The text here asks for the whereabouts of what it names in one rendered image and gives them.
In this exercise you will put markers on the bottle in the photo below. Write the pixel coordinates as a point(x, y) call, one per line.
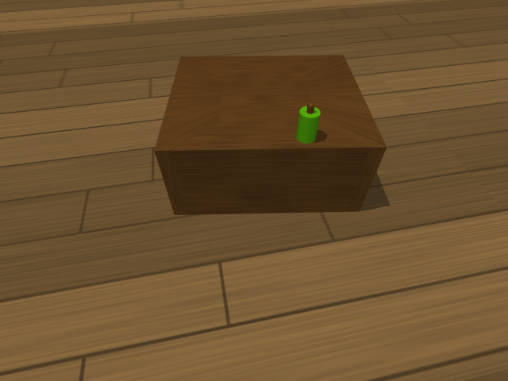
point(308, 123)

